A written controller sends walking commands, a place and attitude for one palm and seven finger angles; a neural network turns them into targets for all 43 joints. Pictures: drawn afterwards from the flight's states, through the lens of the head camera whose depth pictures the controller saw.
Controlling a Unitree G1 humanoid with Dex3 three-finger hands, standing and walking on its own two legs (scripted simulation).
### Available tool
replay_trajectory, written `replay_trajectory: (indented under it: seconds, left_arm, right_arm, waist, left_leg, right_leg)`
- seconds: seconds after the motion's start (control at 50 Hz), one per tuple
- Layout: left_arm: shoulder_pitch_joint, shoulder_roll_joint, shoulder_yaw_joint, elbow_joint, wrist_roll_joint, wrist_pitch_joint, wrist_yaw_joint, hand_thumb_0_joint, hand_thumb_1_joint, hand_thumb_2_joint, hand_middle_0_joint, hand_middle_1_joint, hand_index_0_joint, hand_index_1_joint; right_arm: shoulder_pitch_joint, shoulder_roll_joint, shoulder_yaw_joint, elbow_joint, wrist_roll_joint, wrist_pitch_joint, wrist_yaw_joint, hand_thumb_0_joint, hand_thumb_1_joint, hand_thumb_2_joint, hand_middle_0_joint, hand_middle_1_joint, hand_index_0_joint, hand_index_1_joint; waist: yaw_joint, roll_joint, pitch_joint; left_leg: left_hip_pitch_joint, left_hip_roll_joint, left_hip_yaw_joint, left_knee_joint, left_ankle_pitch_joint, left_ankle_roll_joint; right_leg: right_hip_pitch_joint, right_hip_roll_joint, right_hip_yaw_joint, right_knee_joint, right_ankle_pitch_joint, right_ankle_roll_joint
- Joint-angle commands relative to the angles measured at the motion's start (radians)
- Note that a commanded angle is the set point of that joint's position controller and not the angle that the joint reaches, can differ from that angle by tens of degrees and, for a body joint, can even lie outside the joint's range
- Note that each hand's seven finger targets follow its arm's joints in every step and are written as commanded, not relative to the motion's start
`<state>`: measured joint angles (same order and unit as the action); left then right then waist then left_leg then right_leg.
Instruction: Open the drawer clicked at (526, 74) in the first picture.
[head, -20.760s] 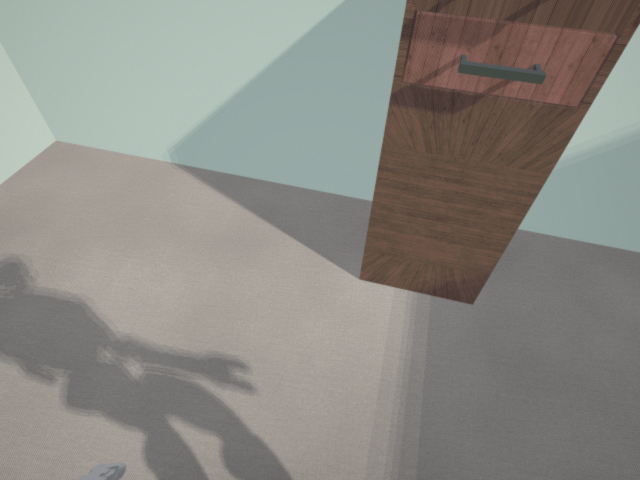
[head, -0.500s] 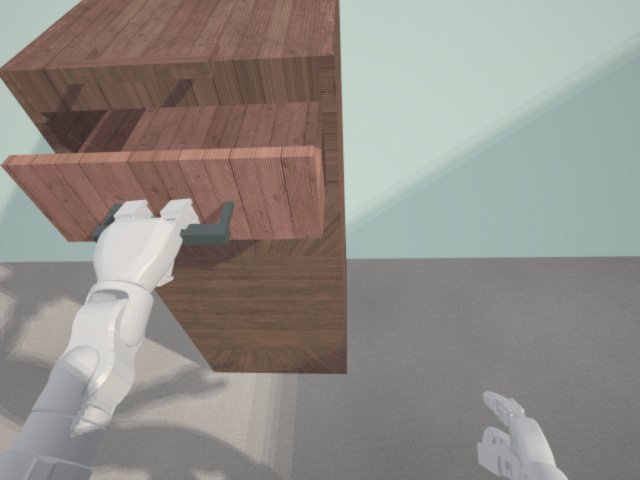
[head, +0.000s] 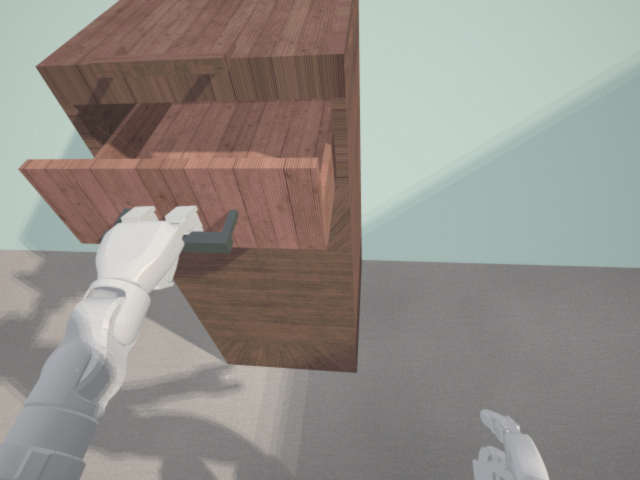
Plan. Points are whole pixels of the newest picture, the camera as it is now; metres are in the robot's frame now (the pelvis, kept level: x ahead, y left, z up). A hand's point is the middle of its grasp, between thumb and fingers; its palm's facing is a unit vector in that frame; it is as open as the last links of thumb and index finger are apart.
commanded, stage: pull the drawer open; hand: left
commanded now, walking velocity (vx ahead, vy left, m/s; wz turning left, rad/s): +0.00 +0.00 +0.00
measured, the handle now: (172, 229) +0.38 +0.24 +0.12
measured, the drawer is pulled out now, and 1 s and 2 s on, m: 0.15 0.30 0.30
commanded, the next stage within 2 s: open the thumb to release the handle in 0.94 s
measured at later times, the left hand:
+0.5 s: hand (136, 341) +0.23 +0.24 +0.09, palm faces +0.06 -0.09 -0.99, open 5.6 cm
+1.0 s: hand (109, 399) +0.17 +0.24 +0.10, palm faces +0.05 -0.09 -0.99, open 5.6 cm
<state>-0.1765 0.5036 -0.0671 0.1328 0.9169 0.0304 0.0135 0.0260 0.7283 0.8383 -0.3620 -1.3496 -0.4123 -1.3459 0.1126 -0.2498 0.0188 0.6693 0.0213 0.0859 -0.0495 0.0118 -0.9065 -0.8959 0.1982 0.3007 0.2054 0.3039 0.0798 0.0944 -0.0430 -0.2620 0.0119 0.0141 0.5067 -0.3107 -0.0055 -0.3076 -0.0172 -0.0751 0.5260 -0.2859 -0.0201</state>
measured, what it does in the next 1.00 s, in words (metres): stands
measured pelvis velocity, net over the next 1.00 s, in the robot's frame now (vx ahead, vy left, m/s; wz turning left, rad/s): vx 0.01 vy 0.01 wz -0.05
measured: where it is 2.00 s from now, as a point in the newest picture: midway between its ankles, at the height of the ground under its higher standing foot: outside the picture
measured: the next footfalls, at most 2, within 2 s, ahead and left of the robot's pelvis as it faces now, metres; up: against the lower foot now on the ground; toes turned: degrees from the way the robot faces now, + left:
none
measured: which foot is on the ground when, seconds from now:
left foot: down 0.00-1.00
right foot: down 0.00-1.00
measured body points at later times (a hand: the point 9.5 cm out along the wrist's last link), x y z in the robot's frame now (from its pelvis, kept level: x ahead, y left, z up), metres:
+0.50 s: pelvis +0.00 +0.01 +0.00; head +0.01 -0.03 +0.45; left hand +0.22 +0.24 +0.15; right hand +0.21 -0.22 -0.10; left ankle -0.03 +0.12 -0.74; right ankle -0.01 -0.10 -0.74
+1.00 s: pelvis +0.01 +0.01 +0.00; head +0.01 -0.03 +0.44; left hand +0.16 +0.24 +0.15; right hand +0.22 -0.20 -0.09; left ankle -0.03 +0.13 -0.74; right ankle -0.01 -0.10 -0.74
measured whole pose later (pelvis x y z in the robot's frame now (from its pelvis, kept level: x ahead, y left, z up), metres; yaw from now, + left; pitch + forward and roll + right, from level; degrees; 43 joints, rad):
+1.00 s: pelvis +0.01 +0.01 +0.00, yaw -3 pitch +3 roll -1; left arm 0.70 0.51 0.04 -0.56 0.88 0.05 0.19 0.03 0.74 0.79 -0.33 -1.32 -0.40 -1.33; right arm 0.11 -0.27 0.03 0.56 0.00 0.08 0.02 0.01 -0.91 -0.90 0.20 0.30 0.20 0.30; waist 0.10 0.10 -0.07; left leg -0.25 0.03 0.05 0.56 -0.36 0.00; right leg -0.29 0.00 -0.04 0.55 -0.30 -0.01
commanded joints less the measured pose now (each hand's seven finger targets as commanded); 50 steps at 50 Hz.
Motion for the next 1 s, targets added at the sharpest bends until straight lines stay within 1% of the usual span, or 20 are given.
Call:
replay_trajectory:
  seconds: [0.0, 0.12, 0.14, 0.18, 0.2, 0.22, 0.32, 0.34, 0.36, 0.4, 0.52, 0.56, 0.58, 0.62, 0.78, 0.82, 0.84, 0.92, 0.94, 0.98]
  left_arm:
    - [-0.17, 0.232, 0.192, -0.196, -0.014, -0.035, 0.046, 0.0, 0.9, 0.9, -0.4, -1.35, -0.4, -1.35]
    - [0.096, 0.228, 0.244, -0.357, -0.038, -0.044, 0.08, 0.0, 0.9, 0.9, -0.4, -1.35, -0.4, -1.35]
    - [0.126, 0.206, 0.231, -0.383, -0.04, -0.04, 0.086, 0.0, 0.9, 0.9, -0.4, -1.35, -0.4, -1.35]
    - [0.181, 0.215, 0.248, -0.409, -0.041, -0.026, 0.1, 0.0, 0.9, 0.9, -0.4, -1.35, -0.4, -1.35]
    - [0.19, 0.205, 0.241, -0.458, -0.038, -0.022, 0.109, 0.0, 0.9, 0.9, -0.4, -1.35, -0.4, -1.35]
    - [0.226, 0.211, 0.254, -0.464, -0.04, -0.014, 0.115, 0.0, 0.9, 0.9, -0.4, -1.35, -0.4, -1.35]
    - [0.352, 0.201, 0.262, -0.58, -0.027, 0.019, 0.137, 0.0, 0.9, 0.9, -0.4, -1.35, -0.4, -1.35]
    - [0.391, 0.164, 0.232, -0.607, -0.031, 0.024, 0.138, 0.0, 0.9, 0.9, -0.4, -1.35, -0.4, -1.35]
    - [0.412, 0.192, 0.268, -0.611, -0.034, 0.029, 0.141, 0.0, 0.9, 0.9, -0.4, -1.35, -0.4, -1.35]
    - [0.468, 0.154, 0.238, -0.663, -0.028, 0.039, 0.141, 0.0, 0.9, 0.9, -0.4, -1.35, -0.4, -1.35]
    - [0.593, 0.169, 0.273, -0.753, -0.021, 0.05, 0.153, 0.0, 0.9, 0.9, -0.4, -1.35, -0.4, -1.35]
    - [0.672, 0.161, 0.282, -0.789, -0.028, 0.047, 0.162, 0.0, 0.9, 0.9, -0.4, -1.35, -0.4, -1.35]
    - [0.715, 0.161, 0.286, -0.787, -0.023, 0.048, 0.166, 0.0, 0.9, 0.9, -0.4, -1.35, -0.4, -1.35]
    - [0.725, 0.157, 0.288, -0.815, -0.028, 0.054, 0.172, 0.0, 0.9, 0.9, -0.4, -1.35, -0.4, -1.35]
    - [0.917, 0.144, 0.296, -0.887, -0.032, 0.041, 0.209, 0.0, 0.9, 0.9, -0.4, -1.35, -0.4, -1.35]
    - [0.894, 0.167, 0.323, -0.904, -0.028, 0.048, 0.221, 0.0, 0.9, 0.9, -0.4, -1.35, -0.4, -1.35]
    - [0.891, 0.149, 0.308, -0.908, -0.016, 0.045, 0.227, 0.0, 0.9, 0.9, -0.4, -1.35, -0.4, -1.35]
    - [0.918, 0.172, 0.34, -0.89, -0.025, 0.043, 0.246, 0.0, 0.9, 0.9, -0.4, -1.35, -0.4, -1.35]
    - [0.934, 0.134, 0.306, -0.898, -0.018, 0.042, 0.246, 0.0, 0.9, 0.9, -0.4, -1.35, -0.4, -1.35]
    - [0.938, 0.147, 0.308, -0.906, -0.024, 0.039, 0.249, 0.0, 0.9, 0.9, -0.4, -1.35, -0.4, -1.35]
  right_arm:
    - [-0.12, -0.108, -0.052, -0.177, 0.001, -0.052, -0.008, 0.0, -0.9, -0.9, 0.2, 0.3, 0.2, 0.3]
    - [-0.144, -0.114, -0.062, -0.227, -0.002, -0.068, 0.012, 0.0, -0.9, -0.9, 0.2, 0.3, 0.2, 0.3]
    - [-0.148, -0.11, -0.06, -0.231, 0.0, -0.073, 0.015, 0.0, -0.9, -0.9, 0.2, 0.3, 0.2, 0.3]
    - [-0.15, -0.115, -0.06, -0.23, 0.001, -0.079, 0.017, 0.0, -0.9, -0.9, 0.2, 0.3, 0.2, 0.3]
    - [-0.152, -0.114, -0.06, -0.234, 0.001, -0.082, 0.02, 0.0, -0.9, -0.9, 0.2, 0.3, 0.2, 0.3]
    - [-0.155, -0.117, -0.062, -0.236, -0.001, -0.085, 0.02, 0.0, -0.9, -0.9, 0.2, 0.3, 0.2, 0.3]
    - [-0.161, -0.114, -0.059, -0.228, -0.004, -0.089, 0.03, 0.0, -0.9, -0.9, 0.2, 0.3, 0.2, 0.3]
    - [-0.162, -0.105, -0.052, -0.236, -0.004, -0.093, 0.034, 0.0, -0.9, -0.9, 0.2, 0.3, 0.2, 0.3]
    - [-0.156, -0.107, -0.057, -0.223, -0.005, -0.089, 0.034, 0.0, -0.9, -0.9, 0.2, 0.3, 0.2, 0.3]
    - [-0.166, -0.1, -0.049, -0.232, -0.007, -0.085, 0.041, 0.0, -0.9, -0.9, 0.2, 0.3, 0.2, 0.3]
    - [-0.174, -0.1, -0.035, -0.235, -0.014, -0.067, 0.05, 0.0, -0.9, -0.9, 0.2, 0.3, 0.2, 0.3]
    - [-0.169, -0.097, -0.031, -0.244, -0.014, -0.065, 0.053, 0.0, -0.9, -0.9, 0.2, 0.3, 0.2, 0.3]
    - [-0.17, -0.095, -0.027, -0.249, -0.014, -0.061, 0.054, 0.0, -0.9, -0.9, 0.2, 0.3, 0.2, 0.3]
    - [-0.181, -0.099, -0.022, -0.254, -0.011, -0.059, 0.057, 0.0, -0.9, -0.9, 0.2, 0.3, 0.2, 0.3]
    - [-0.159, -0.108, -0.017, -0.285, -0.015, -0.054, 0.063, 0.0, -0.9, -0.9, 0.2, 0.3, 0.2, 0.3]
    - [-0.18, -0.114, -0.016, -0.285, -0.013, -0.053, 0.062, 0.0, -0.9, -0.9, 0.2, 0.3, 0.2, 0.3]
    - [-0.152, -0.103, -0.015, -0.286, -0.02, -0.054, 0.066, 0.0, -0.9, -0.9, 0.2, 0.3, 0.2, 0.3]
    - [-0.165, -0.113, -0.026, -0.284, -0.016, -0.057, 0.06, 0.0, -0.9, -0.9, 0.2, 0.3, 0.2, 0.3]
    - [-0.148, -0.102, -0.022, -0.291, -0.02, -0.059, 0.066, 0.0, -0.9, -0.9, 0.2, 0.3, 0.2, 0.3]
    - [-0.149, -0.114, -0.032, -0.292, -0.019, -0.058, 0.063, 0.0, -0.9, -0.9, 0.2, 0.3, 0.2, 0.3]
  waist:
    - [0.014, -0.085, -0.264]
    - [0.044, -0.075, -0.281]
    - [0.041, -0.069, -0.262]
    - [0.041, -0.061, -0.222]
    - [0.04, -0.039, -0.231]
    - [0.04, -0.065, -0.221]
    - [0.041, -0.039, -0.221]
    - [0.043, -0.033, -0.216]
    - [0.039, -0.046, -0.209]
    - [0.038, -0.047, -0.187]
    - [0.037, -0.051, -0.163]
    - [0.048, -0.041, -0.184]
    - [0.05, -0.054, -0.16]
    - [0.041, -0.033, -0.154]
    - [0.058, -0.042, -0.149]
    - [0.055, -0.01, -0.154]
    - [0.054, -0.029, -0.163]
    - [0.055, -0.03, -0.162]
    - [0.059, -0.024, -0.164]
    - [0.058, -0.027, -0.149]
  left_leg:
    - [0.013, -0.054, 0.026, -0.038, 0.355, 0.031]
    - [0.008, -0.047, 0.03, -0.041, 0.359, 0.031]
    - [0.005, -0.045, 0.031, -0.042, 0.346, 0.032]
    - [-0.003, -0.043, 0.033, -0.048, 0.317, 0.03]
    - [0.014, -0.04, 0.029, -0.049, 0.334, 0.03]
    - [0.013, -0.038, 0.031, -0.047, 0.337, 0.03]
    - [0.046, -0.03, 0.027, -0.048, 0.382, 0.026]
    - [0.052, -0.029, 0.026, -0.045, 0.396, 0.027]
    - [0.058, -0.026, 0.025, -0.046, 0.406, 0.025]
    - [0.064, -0.024, 0.025, -0.043, 0.422, 0.024]
    - [0.079, -0.011, 0.022, -0.035, 0.456, 0.017]
    - [0.085, -0.006, 0.021, -0.03, 0.486, 0.014]
    - [0.076, -0.005, 0.026, -0.024, 0.492, 0.014]
    - [0.084, 0.001, 0.022, -0.017, 0.483, 0.009]
    - [0.061, 0.014, 0.028, 0.002, 0.503, 0.005]
    - [0.064, 0.018, 0.019, 0.011, 0.493, 0.0]
    - [0.061, 0.018, 0.021, 0.019, 0.503, 0.004]
    - [0.049, 0.014, 0.017, 0.025, 0.462, 0.002]
    - [0.041, 0.016, 0.019, 0.023, 0.472, 0.004]
    - [0.032, 0.016, 0.021, 0.022, 0.463, 0.005]
  right_leg:
    - [0.211, 0.02, 0.052, -0.038, 0.364, 0.001]
    - [0.239, 0.018, 0.055, -0.024, 0.345, -0.001]
    - [0.217, 0.018, 0.053, -0.024, 0.331, 0.001]
    - [0.193, 0.023, 0.053, -0.031, 0.297, 0.001]
    - [0.189, 0.023, 0.052, -0.031, 0.302, -0.002]
    - [0.191, 0.024, 0.05, -0.033, 0.299, -0.002]
    - [0.184, 0.03, 0.044, -0.036, 0.311, -0.003]
    - [0.178, 0.026, 0.037, -0.032, 0.316, 0.0]
    - [0.181, 0.031, 0.04, -0.037, 0.33, -0.001]
    - [0.167, 0.031, 0.034, -0.04, 0.336, 0.002]
    - [0.167, 0.036, 0.036, -0.052, 0.358, 0.007]
    - [0.184, 0.031, 0.032, -0.046, 0.388, 0.01]
    - [0.174, 0.032, 0.031, -0.044, 0.395, 0.014]
    - [0.162, 0.035, 0.037, -0.048, 0.39, 0.013]
    - [0.155, 0.025, 0.033, -0.032, 0.409, 0.025]
    - [0.145, 0.029, 0.05, -0.031, 0.4, 0.019]
    - [0.134, 0.021, 0.04, -0.019, 0.388, 0.021]
    - [0.131, 0.026, 0.06, -0.02, 0.389, 0.018]
    - [0.125, 0.019, 0.039, -0.008, 0.362, 0.019]
    - [0.116, 0.022, 0.042, -0.012, 0.358, 0.021]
